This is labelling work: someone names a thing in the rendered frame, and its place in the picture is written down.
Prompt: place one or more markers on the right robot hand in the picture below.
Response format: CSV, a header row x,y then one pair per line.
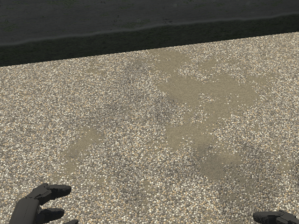
x,y
275,217

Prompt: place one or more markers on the left robot hand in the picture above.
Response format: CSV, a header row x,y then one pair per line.
x,y
28,210

